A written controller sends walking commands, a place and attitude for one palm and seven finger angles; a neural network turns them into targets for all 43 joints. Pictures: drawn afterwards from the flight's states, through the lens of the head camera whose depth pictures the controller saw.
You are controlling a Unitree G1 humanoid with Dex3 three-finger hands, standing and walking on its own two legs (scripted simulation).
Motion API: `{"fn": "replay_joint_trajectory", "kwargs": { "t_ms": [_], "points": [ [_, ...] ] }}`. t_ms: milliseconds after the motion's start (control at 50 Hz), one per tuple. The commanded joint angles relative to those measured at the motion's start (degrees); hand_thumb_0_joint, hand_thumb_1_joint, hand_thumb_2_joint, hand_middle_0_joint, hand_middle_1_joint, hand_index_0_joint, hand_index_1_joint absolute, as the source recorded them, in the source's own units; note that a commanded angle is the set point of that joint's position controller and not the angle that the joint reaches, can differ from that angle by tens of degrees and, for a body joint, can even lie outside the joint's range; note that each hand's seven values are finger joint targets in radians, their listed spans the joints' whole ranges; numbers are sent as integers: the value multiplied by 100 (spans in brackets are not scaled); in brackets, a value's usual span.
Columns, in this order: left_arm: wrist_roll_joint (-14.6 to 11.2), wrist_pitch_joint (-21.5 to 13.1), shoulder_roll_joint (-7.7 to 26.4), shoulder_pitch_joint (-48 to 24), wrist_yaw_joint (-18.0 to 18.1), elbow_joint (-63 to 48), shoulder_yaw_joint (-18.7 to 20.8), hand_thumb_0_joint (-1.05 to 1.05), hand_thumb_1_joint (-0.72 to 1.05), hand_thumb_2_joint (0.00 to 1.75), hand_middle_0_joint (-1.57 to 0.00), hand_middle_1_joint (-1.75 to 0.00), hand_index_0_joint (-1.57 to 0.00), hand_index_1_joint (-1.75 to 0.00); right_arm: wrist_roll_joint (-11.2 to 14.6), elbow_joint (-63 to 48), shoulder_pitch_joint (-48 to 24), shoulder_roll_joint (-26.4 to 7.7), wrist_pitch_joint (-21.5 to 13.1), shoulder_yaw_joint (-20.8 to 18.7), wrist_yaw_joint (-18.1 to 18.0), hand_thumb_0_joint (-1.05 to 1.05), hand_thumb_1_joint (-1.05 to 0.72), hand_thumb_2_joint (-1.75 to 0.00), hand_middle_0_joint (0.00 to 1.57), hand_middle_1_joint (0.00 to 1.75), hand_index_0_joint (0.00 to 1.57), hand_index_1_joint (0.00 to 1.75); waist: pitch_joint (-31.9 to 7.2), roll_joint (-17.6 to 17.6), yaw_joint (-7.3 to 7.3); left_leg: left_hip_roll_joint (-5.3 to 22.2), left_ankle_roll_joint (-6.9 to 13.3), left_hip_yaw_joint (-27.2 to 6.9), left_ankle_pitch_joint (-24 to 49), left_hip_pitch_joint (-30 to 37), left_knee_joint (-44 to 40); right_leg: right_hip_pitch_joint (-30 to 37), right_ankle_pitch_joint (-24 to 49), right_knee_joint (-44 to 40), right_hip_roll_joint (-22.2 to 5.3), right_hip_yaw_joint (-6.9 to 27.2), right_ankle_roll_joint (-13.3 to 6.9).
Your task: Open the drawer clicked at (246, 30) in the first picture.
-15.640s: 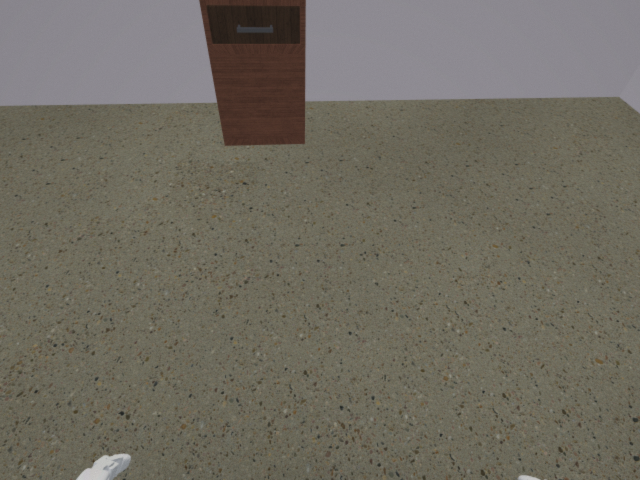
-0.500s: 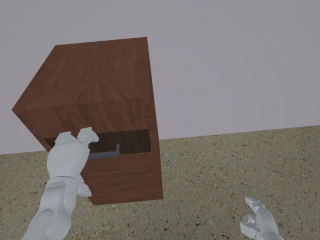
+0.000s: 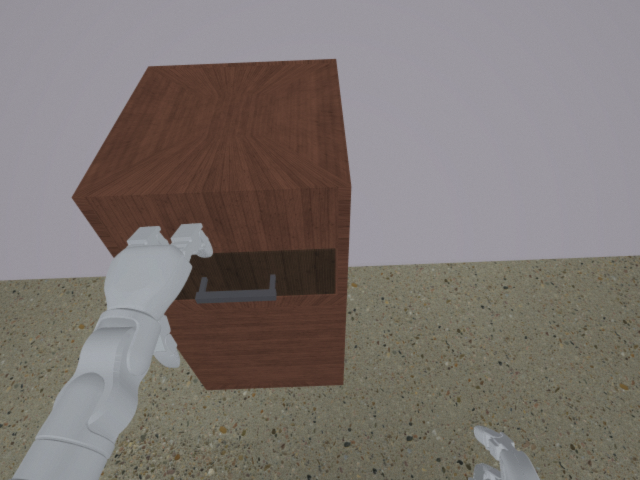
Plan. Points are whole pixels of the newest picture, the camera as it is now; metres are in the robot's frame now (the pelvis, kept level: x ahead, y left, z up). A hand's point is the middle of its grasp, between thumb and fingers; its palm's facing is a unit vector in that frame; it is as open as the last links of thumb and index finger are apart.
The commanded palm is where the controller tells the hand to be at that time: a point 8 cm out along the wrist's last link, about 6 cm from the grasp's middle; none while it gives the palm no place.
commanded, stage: raise the hand with hooked fingers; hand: left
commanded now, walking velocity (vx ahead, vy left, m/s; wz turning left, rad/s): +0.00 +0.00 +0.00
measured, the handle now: (237, 288) +0.47 +0.23 -0.16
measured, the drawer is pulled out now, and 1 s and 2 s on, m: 0.00 0.00 0.00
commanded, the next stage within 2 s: move the hooked fingers above the handle in 0.10 s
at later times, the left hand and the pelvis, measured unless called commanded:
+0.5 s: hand (186, 298) +0.32 +0.23 +0.04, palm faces -0.02 -0.06 -1.00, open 13.8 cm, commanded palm +0.31 +0.24 +0.09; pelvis +0.00 -0.04 +0.00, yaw +0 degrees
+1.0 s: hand (194, 290) +0.37 +0.25 -0.02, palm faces -0.04 -0.03 -1.00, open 13.8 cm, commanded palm +0.35 +0.24 +0.03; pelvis +0.03 -0.05 -0.02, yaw -2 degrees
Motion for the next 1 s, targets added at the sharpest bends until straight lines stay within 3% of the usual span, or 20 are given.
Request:
{"fn": "replay_joint_trajectory", "kwargs": {
  "t_ms": [0, 60, 160, 220, 280, 300, 340, 420, 480, 520, 580, 600, 640, 700, 740, 800, 880, 920, 940, 980],
  "points": [
    [41, -38, 1122, -1770, 638, -1214, 905, 0, -50, 30, -30, -120, -30, -120, 32, -806, -732, -731, -317, -311, -16, 0, -90, -90, 20, 30, 20, 30, -1538, 264, 7, 677, -597, -568, 1804, 1457, -462, -423, 734, -140, 270, -625, -259],
    [-24, 160, 972, -1780, 669, -1008, 727, 0, -50, 30, -30, -120, -30, -120, 92, -773, -710, -758, -312, -333, -16, 0, -90, -90, 20, 30, 20, 30, -1506, 160, -19, 644, -580, -529, 1324, 1304, -563, -378, 624, -137, 271, -628, -256],
    [-70, 386, 818, -1621, 421, -883, 420, 0, -50, 30, -30, -120, -30, -120, 140, -798, -751, -782, -295, -329, -55, 0, -90, -90, 20, 30, 20, 30, -1505, -143, -90, 584, -482, -367, 1344, 1220, -559, -153, 713, -242, 243, -609, -242],
    [13, 407, 728, -1727, 294, -565, 270, 0, -50, 30, -30, -120, -30, -120, 144, -785, -748, -773, -253, -295, -89, 0, -90, -90, 20, 30, 20, 30, -1098, -277, -166, 562, -412, -253, 1009, 1035, -605, -302, 589, -318, 252, -631, -234],
    [107, 296, 1166, -1974, 290, -7, 674, 0, -50, 30, -30, -120, -30, -120, 150, -715, -672, -804, -205, -249, -172, 0, -90, -90, 20, 30, 20, 30, -797, -338, -157, 501, -335, -94, 588, 728, -621, -340, 369, -360, 275, -631, -260],
    [143, 225, 1245, -2170, 315, 86, 732, 0, -50, 30, -30, -120, -30, -120, 145, -723, -653, -795, -198, -236, -205, 0, -90, -90, 20, 30, 20, 30, -859, -302, -142, 452, -308, -36, 567, 692, -591, -319, 356, -373, 270, -611, -261],
    [219, 54, 1720, -2415, 426, 242, 1156, 0, -50, 30, -30, -120, -30, -120, 122, -706, -601, -815, -184, -241, -269, 0, -90, -90, 20, 30, 20, 30, -967, -186, -80, 400, -296, 19, 517, 532, -533, -224, 245, -342, 272, -564, -280],
    [214, -353, 1632, -2482, 664, 329, 1204, 0, -50, 30, -30, -120, -30, -120, 97, -744, -572, -723, -261, -296, -318, 0, -90, -90, 20, 30, 20, 30, -1490, 267, -71, 292, -233, 130, 917, 625, -154, -216, 713, -179, 264, -467, -289],
    [161, -460, 1632, -2515, 748, 881, 1233, 0, -50, 30, -30, -120, -30, -120, 101, -643, -408, -777, -287, -355, -355, 0, -90, -90, 20, 30, 20, 30, -1472, -42, -204, 281, -185, 224, 824, 313, 72, -375, 875, -101, 262, -417, -238],
    [139, -475, 1460, -2520, 724, 1200, 1038, 0, -50, 30, -30, -120, -30, -120, 120, -612, -342, -821, -285, -382, -354, 0, -90, -90, 20, 30, 20, 30, -1468, -192, -287, 269, -171, 290, 847, 103, 219, -465, 1115, -21, 243, -371, -204],
    [117, -530, 1534, -2570, 631, 1610, 1003, 0, -50, 30, -30, -120, -30, -120, 150, -569, -179, -894, -268, -440, -373, 0, -90, -90, 20, 30, 20, 30, -1535, -366, -357, 249, -139, 361, 854, -192, 427, -467, 1428, 98, 208, -283, -165],
    [115, -596, 1532, -2775, 601, 1574, 946, 0, -50, 30, -30, -120, -30, -120, 135, -555, -143, -919, -260, -448, -373, 0, -90, -90, 20, 30, 20, 30, -1676, -503, -405, 245, -122, 382, 928, -232, 517, -452, 1672, 147, 181, -256, -133],
    [109, -766, 1622, -2881, 601, 1544, 1015, 0, -50, 30, -30, -120, -30, -120, 114, -523, -33, -925, -253, -496, -389, 0, -90, -90, 20, 30, 20, 30, -1917, -417, -413, 225, -115, 379, 1022, -331, 638, -391, 1898, 292, 159, -204, -126],
    [146, -1116, 2111, -2703, 736, 1402, 1578, 0, -50, 30, -30, -120, -30, -120, 54, -485, 98, -917, -243, -550, -397, 0, -90, -90, 20, 30, 20, 30, -2414, -333, -283, 223, -102, 382, 1399, -447, 865, -115, 2834, 543, 105, -56, -90],
    [163, -1233, 2286, -2623, 917, 1500, 1864, 0, -50, 30, -30, -120, -30, -120, 28, -430, 195, -906, -212, -573, -400, 0, -90, -90, 20, 30, 20, 30, -2481, -355, -251, 206, -117, 366, 1514, -719, 970, -6, 3230, 728, 80, -36, -81],
    [245, -1252, 2310, -1944, 1270, 1583, 2169, 0, -50, 30, -30, -120, -30, -120, -5, -473, 189, -888, -179, -607, -326, 0, -90, -90, 20, 30, 20, 30, -2546, -228, -101, 211, -151, 385, 1706, -858, 1069, -80, 3519, 911, 121, -51, -101],
    [287, -822, 1961, -1508, 1532, 2003, 1964, 0, -50, 30, -30, -120, -30, -120, 30, -505, 285, -925, -97, -653, -209, 0, -90, -90, 20, 30, 20, 30, -2318, -247, -135, 233, -181, 478, 1805, -994, 1143, -300, 3356, 997, 224, -185, -147],
    [282, -639, 1706, -1655, 1506, 1967, 1642, 0, -50, 30, -30, -120, -30, -120, 50, -510, 321, -976, -81, -673, -178, 0, -90, -90, 20, 30, 20, 30, -2439, -213, -271, 273, -166, 503, 1887, -836, 1187, -431, 3248, 976, 247, -247, -137],
    [228, -556, 1627, -1749, 1466, 2092, 1557, 0, -50, 30, -30, -120, -30, -120, 60, -465, 348, -999, -70, -671, -182, 0, -90, -90, 20, 30, 20, 30, -2356, -419, -391, 281, -151, 474, 1840, -910, 1218, -484, 3180, 961, 256, -252, -117],
    [220, -538, 1504, -2047, 1339, 2127, 1319, 0, -50, 30, -30, -120, -30, -120, 77, -437, 448, -1038, -74, -686, -224, 0, -90, -90, 20, 30, 20, 30, -2235, -492, -533, 323, -126, 463, 1725, -848, 1243, -687, 2968, 936, 273, -288, -101]
  ]
}}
